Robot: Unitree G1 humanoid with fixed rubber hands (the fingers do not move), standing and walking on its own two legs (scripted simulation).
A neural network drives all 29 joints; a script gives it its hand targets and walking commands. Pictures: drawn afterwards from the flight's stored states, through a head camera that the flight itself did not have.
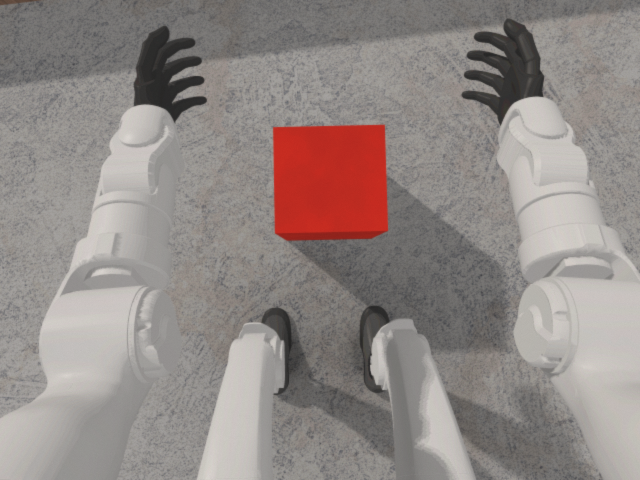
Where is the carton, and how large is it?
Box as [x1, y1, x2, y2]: [273, 125, 387, 240]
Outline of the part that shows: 384,125 273,127 275,233 287,240 370,238 386,231 387,211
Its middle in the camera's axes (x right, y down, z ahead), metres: +0.02 -0.11 +0.85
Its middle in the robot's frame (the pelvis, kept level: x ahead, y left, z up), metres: +0.50 -0.01 -0.51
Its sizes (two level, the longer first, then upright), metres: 0.210 0.200 0.250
